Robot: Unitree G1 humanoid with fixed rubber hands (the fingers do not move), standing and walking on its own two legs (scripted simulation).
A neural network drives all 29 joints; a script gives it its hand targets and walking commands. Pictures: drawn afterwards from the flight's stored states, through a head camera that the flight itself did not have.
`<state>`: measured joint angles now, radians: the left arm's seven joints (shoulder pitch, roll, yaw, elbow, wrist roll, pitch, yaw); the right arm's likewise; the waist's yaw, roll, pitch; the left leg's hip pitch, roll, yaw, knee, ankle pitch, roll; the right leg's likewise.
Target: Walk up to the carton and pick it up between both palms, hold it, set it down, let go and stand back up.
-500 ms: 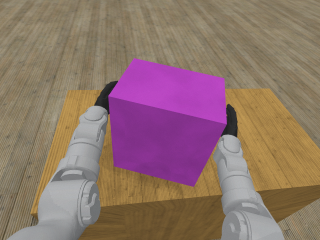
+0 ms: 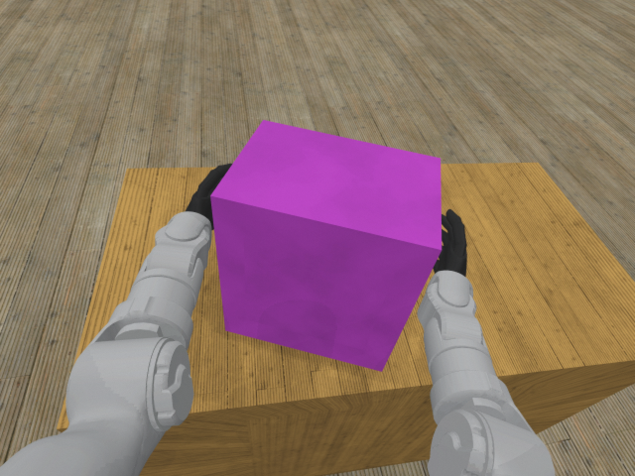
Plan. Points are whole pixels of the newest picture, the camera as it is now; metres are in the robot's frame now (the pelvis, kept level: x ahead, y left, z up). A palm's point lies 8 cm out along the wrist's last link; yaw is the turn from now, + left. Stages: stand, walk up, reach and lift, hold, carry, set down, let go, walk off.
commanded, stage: set down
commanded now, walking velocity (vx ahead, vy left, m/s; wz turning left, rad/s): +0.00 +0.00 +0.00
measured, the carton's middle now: (324, 250) +0.41 -0.06 +0.04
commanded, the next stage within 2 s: none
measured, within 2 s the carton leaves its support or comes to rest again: rests again in 2.00 s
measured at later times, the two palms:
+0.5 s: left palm (210, 228) +0.44 +0.09 +0.07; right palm (449, 280) +0.33 -0.22 +0.05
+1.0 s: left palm (207, 236) +0.43 +0.09 +0.06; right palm (448, 286) +0.33 -0.22 +0.05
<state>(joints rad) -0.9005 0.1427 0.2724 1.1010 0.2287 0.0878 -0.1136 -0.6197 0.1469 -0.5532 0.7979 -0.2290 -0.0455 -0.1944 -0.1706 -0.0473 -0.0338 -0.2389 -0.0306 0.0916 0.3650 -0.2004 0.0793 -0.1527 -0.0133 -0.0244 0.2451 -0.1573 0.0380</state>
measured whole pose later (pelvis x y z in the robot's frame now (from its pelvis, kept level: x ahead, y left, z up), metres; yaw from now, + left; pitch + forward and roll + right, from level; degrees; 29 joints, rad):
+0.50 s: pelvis -0.01 -0.01 +0.00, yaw +1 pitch +8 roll -2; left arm -0.95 0.18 0.24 1.29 0.19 -0.07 -0.10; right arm -0.62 0.15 -0.57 0.88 -0.25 -0.14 -0.21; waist -0.18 -0.04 -0.08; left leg -0.34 -0.02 0.07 0.39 -0.19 0.07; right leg -0.25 0.00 -0.05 0.28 -0.16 0.02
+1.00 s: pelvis -0.02 -0.01 +0.00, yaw +0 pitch +10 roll -2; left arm -1.00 0.18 0.34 1.35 0.25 -0.16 -0.10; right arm -0.67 0.17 -0.70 0.89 -0.35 -0.20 -0.17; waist -0.17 -0.05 -0.07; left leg -0.41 -0.02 0.08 0.41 -0.17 0.07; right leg -0.33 0.00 -0.04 0.30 -0.14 0.02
